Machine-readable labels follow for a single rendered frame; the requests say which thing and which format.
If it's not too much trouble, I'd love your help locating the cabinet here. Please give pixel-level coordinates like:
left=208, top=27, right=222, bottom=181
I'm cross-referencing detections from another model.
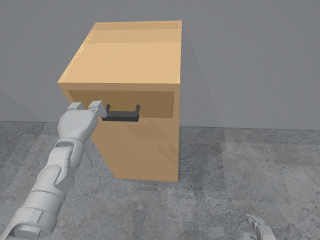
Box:
left=57, top=20, right=182, bottom=182

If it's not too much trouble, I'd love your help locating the drawer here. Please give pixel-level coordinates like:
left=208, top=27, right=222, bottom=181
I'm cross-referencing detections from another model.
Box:
left=69, top=90, right=174, bottom=119

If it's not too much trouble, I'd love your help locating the right robot hand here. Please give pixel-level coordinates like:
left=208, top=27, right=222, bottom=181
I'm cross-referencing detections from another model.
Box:
left=240, top=213, right=276, bottom=240

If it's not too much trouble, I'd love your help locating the left robot hand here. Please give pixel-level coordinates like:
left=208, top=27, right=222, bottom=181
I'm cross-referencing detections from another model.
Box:
left=57, top=100, right=107, bottom=169

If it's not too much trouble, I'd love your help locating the handle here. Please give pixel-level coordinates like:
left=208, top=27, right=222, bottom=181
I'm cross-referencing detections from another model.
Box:
left=102, top=104, right=140, bottom=122

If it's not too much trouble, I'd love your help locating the robot left forearm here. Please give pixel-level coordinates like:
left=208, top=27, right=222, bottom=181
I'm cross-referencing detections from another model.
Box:
left=0, top=137, right=85, bottom=240

